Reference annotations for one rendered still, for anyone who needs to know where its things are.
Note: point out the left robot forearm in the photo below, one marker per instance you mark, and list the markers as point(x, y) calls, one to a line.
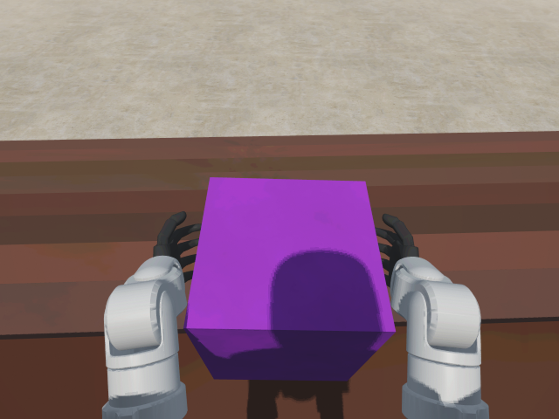
point(141, 343)

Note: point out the right robot forearm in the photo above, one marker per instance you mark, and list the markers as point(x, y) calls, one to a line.
point(442, 341)

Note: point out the left robot hand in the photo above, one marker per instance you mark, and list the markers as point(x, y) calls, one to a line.
point(168, 238)

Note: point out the carton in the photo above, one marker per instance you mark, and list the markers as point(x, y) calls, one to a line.
point(288, 282)

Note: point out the right robot hand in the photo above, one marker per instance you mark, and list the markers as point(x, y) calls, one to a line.
point(402, 244)

